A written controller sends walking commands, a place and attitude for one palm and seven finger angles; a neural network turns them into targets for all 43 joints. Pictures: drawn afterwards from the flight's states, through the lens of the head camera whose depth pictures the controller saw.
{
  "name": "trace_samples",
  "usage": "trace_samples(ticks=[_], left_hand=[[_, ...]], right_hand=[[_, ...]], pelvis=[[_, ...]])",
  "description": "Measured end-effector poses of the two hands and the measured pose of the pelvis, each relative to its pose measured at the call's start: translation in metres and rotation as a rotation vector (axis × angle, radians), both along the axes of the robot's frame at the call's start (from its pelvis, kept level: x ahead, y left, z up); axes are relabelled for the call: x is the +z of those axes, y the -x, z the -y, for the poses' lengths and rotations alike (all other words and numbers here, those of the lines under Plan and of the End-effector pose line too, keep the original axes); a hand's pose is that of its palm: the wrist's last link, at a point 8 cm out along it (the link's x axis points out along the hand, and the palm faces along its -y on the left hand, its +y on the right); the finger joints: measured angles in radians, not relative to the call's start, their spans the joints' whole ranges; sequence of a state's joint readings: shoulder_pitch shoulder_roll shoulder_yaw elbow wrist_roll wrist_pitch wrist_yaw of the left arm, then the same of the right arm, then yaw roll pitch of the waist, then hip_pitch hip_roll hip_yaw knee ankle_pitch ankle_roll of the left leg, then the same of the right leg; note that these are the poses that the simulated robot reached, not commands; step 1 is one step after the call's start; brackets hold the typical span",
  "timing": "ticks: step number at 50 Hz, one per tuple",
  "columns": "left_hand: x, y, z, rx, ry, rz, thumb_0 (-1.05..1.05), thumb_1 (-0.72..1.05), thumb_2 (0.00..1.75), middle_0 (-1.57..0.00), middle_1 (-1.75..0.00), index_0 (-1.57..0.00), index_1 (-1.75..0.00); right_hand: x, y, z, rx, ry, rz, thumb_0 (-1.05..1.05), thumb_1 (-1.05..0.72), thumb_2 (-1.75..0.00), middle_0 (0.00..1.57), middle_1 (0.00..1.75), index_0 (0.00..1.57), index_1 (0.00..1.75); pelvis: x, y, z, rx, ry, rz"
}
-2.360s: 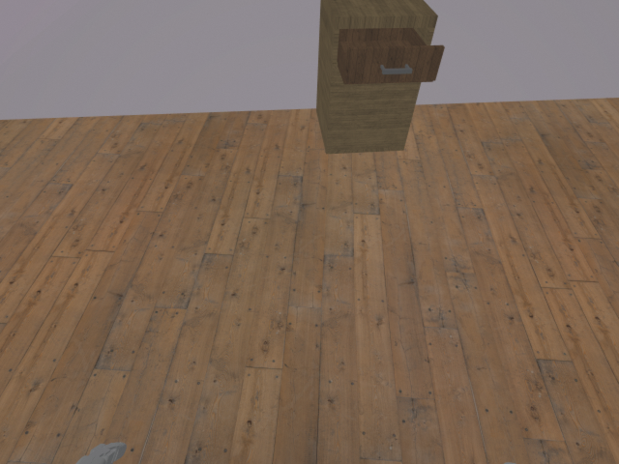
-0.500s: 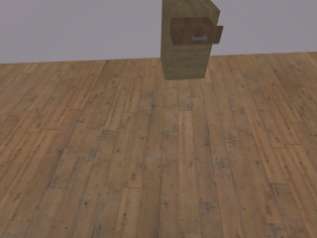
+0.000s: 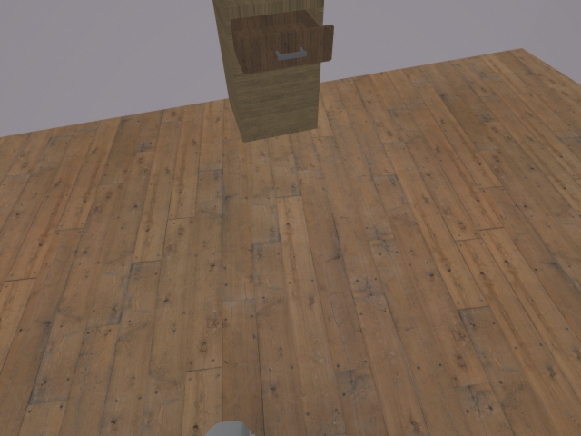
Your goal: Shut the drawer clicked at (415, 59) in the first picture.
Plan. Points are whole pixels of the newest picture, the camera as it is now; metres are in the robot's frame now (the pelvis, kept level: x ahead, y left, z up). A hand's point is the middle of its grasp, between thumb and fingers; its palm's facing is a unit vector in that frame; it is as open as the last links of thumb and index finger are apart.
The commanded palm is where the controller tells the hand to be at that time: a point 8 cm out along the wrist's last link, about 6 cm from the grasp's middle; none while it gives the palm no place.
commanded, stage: walk to a spot facing it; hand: left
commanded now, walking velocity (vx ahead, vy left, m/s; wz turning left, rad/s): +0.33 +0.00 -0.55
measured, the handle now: (290, 53) +1.49 +0.15 -0.20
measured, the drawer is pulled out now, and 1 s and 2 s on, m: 0.19 0.19 0.19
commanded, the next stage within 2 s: none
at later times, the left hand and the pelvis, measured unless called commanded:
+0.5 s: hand (169, 364) +0.25 +0.26 -0.19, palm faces -0.17 -0.97 -0.18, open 7.4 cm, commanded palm none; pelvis +0.22 +0.06 +0.00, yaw -16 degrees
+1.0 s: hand (300, 215) +0.61 +0.04 -0.17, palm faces -0.54 -0.83 -0.13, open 7.4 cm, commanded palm none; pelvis +0.42 -0.03 -0.02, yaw -27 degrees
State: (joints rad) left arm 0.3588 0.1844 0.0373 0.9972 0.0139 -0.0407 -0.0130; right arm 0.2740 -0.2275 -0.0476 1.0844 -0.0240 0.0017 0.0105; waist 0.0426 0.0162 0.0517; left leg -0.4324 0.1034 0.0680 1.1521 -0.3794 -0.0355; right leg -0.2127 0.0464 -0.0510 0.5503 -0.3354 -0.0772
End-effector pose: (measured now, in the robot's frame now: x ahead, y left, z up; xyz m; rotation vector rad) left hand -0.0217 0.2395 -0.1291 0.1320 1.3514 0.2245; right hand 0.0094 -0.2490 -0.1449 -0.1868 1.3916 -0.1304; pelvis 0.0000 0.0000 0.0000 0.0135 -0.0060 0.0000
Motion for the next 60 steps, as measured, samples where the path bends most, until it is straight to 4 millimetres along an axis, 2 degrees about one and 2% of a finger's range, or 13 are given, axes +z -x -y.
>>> trace_samples(ticks=[9, 15, 19, 21, 23, 27, 31, 37, 44, 48, 51, 55, 60], left_hand=[[0.01, -0.045, 0.006, -0.077, 0.033, -0.109, 0.01, 0.9, 0.89, -0.2, -0.3, -0.2, -0.3], [-0.001, -0.101, -0.016, -0.086, 0.025, -0.125, 0.01, 0.9, 0.89, -0.2, -0.3, -0.2, -0.3], [-0.023, -0.151, -0.041, -0.117, 0.033, -0.156, 0.01, 0.9, 0.89, -0.2, -0.3, -0.2, -0.3], [-0.031, -0.185, -0.053, -0.148, 0.038, -0.159, 0.01, 0.91, 0.89, -0.2, -0.3, -0.2, -0.3], [-0.031, -0.228, -0.061, -0.198, 0.036, -0.128, 0.01, 0.91, 0.89, -0.2, -0.3, -0.2, -0.3], [-0.02, -0.326, -0.065, -0.294, 0.04, -0.004, 0.01, 0.91, 0.89, -0.2, -0.3, -0.2, -0.3], [-0.007, -0.413, -0.054, -0.367, 0.046, 0.11, 0.01, 0.91, 0.89, -0.2, -0.3, -0.19, -0.3], [0.001, -0.504, -0.014, -0.48, 0.073, 0.158, 0.01, 0.91, 0.89, -0.19, -0.3, -0.19, -0.3], [-0.006, -0.588, 0.067, -0.624, 0.125, 0.156, 0.01, 0.91, 0.89, -0.19, -0.3, -0.19, -0.3], [-0.013, -0.635, 0.124, -0.692, 0.15, 0.188, 0.01, 0.91, 0.89, -0.2, -0.3, -0.19, -0.3], [-0.019, -0.66, 0.154, -0.692, 0.156, 0.242, 0.01, 0.91, 0.89, -0.2, -0.3, -0.2, -0.3], [-0.012, -0.664, 0.159, -0.634, 0.133, 0.213, 0.0, 0.91, 0.89, -0.2, -0.3, -0.2, -0.3], [0.006, -0.682, 0.137, -0.596, 0.026, 0.184, -0.03, 0.95, 0.89, -0.2, -0.3, -0.2, -0.3]], right_hand=[[0.025, -0.144, -0.011, -0.054, -0.017, 0.298, 0.0, -0.91, -0.9, 0.2, 0.3, 0.2, 0.3], [0.029, -0.235, -0.037, -0.033, -0.027, 0.379, 0.0, -0.91, -0.9, 0.2, 0.3, 0.2, 0.3], [0.025, -0.287, -0.055, -0.043, 0.003, 0.444, 0.0, -0.91, -0.9, 0.2, 0.3, 0.2, 0.3], [0.026, -0.294, -0.061, -0.072, 0.025, 0.452, 0.0, -0.91, -0.9, 0.2, 0.3, 0.2, 0.3], [0.029, -0.285, -0.064, -0.123, 0.043, 0.423, 0.0, -0.91, -0.9, 0.21, 0.3, 0.2, 0.3], [0.033, -0.247, -0.072, -0.235, 0.073, 0.291, 0.0, -0.91, -0.9, 0.2, 0.3, 0.2, 0.3], [0.034, -0.202, -0.079, -0.354, 0.095, 0.133, 0.0, -0.93, -0.9, 0.2, 0.3, 0.2, 0.3], [0.033, -0.157, -0.107, -0.499, 0.06, -0.06, 0.0, -0.92, -0.9, 0.2, 0.3, 0.2, 0.3], [0.029, -0.15, -0.145, -0.634, -0.052, -0.217, 0.0, -0.92, -0.9, 0.2, 0.3, 0.2, 0.3], [0.021, -0.164, -0.152, -0.695, -0.128, -0.296, 0.0, -0.91, -0.9, 0.2, 0.3, 0.2, 0.3], [0.01, -0.188, -0.138, -0.719, -0.176, -0.319, 0.0, -0.91, -0.9, 0.2, 0.3, 0.2, 0.3], [0.002, -0.254, -0.082, -0.702, -0.144, -0.191, 0.01, -0.91, -0.9, 0.21, 0.3, 0.2, 0.3], [0.004, -0.361, 0.003, -0.632, -0.05, 0.063, 0.0, -0.92, -0.9, 0.2, 0.3, 0.2, 0.3]], pelvis=[[0.011, -0.065, -0.009, -0.103, 0.002, -0.027], [0.002, -0.125, -0.027, -0.149, 0.018, -0.032], [-0.014, -0.174, -0.045, -0.195, 0.029, -0.03], [-0.017, -0.192, -0.052, -0.226, 0.024, -0.019], [-0.012, -0.209, -0.056, -0.261, 0.024, -0.006], [0.002, -0.24, -0.062, -0.296, 0.036, 0.004], [0.01, -0.271, -0.065, -0.332, 0.031, -0.001], [0.011, -0.317, -0.056, -0.387, 0.021, -0.005], [0.003, -0.37, -0.025, -0.438, 0.016, -0.008], [-0.008, -0.403, 0.005, -0.466, 0.019, -0.016], [-0.017, -0.425, 0.033, -0.485, 0.013, -0.006], [-0.007, -0.452, 0.057, -0.501, 0.017, 0.013], [0.006, -0.486, 0.077, -0.512, 0.02, -0.003]])
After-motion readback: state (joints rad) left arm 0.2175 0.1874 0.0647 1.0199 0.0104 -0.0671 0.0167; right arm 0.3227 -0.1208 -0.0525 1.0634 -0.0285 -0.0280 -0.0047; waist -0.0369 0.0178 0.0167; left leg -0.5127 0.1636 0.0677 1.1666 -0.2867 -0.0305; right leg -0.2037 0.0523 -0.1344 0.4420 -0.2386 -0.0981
